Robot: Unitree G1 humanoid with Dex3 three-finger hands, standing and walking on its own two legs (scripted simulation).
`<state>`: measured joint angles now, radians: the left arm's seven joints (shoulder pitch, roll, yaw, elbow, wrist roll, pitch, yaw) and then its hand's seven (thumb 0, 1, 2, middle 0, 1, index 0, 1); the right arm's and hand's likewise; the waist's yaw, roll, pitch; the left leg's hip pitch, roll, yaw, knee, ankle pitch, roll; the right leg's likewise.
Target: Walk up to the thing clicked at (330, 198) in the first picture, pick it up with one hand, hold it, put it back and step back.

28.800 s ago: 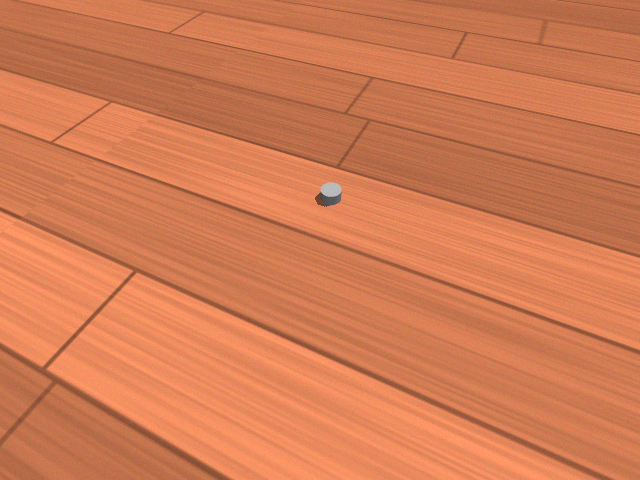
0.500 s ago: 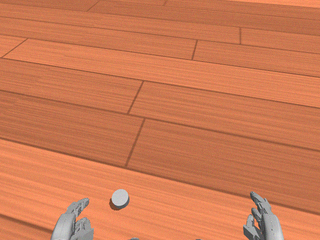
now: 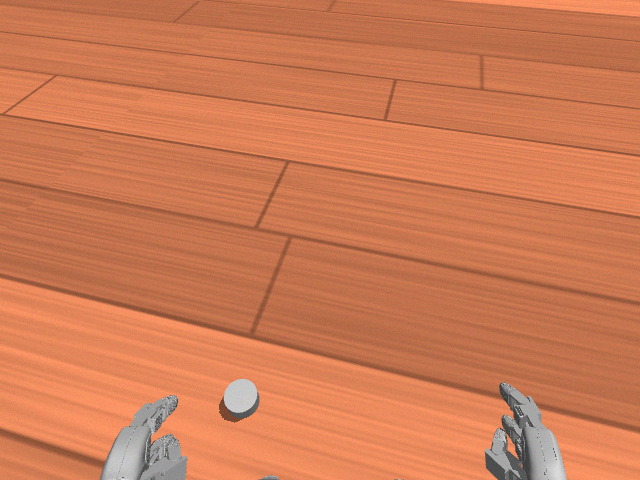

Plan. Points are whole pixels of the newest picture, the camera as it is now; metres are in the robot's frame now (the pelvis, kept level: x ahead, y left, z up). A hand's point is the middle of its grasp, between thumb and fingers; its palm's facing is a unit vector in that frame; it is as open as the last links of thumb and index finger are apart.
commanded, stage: home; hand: left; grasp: from above
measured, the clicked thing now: (242, 398) +0.45 +0.25 -0.69
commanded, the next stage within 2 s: stand in 0.62 s
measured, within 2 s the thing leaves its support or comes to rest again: neither
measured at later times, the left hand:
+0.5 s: hand (178, 462) +0.17 +0.19 -0.05, palm faces +0.05 -0.98 -0.21, open 7.4 cm
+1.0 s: hand out of the picture +0.11 +0.23 -0.10, palm faces +0.02 -0.94 -0.34, open 7.4 cm
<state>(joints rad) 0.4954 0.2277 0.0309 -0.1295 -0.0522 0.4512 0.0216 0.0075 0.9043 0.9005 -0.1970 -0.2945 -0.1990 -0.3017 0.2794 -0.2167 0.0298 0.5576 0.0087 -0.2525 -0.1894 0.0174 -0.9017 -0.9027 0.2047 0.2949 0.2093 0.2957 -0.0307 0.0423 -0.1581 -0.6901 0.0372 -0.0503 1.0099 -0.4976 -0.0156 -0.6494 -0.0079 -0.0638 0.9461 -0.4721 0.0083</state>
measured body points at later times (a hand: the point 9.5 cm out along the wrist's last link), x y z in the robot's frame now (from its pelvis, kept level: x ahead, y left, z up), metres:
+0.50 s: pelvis +0.00 +0.00 +0.00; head +0.03 +0.01 +0.45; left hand +0.16 +0.24 -0.03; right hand +0.17 -0.24 -0.06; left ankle +0.00 +0.12 -0.68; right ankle +0.00 -0.13 -0.68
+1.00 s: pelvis -0.01 +0.00 +0.03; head +0.02 +0.01 +0.48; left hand +0.11 +0.28 -0.08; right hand +0.11 -0.28 -0.08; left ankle +0.00 +0.12 -0.68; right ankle +0.00 -0.13 -0.68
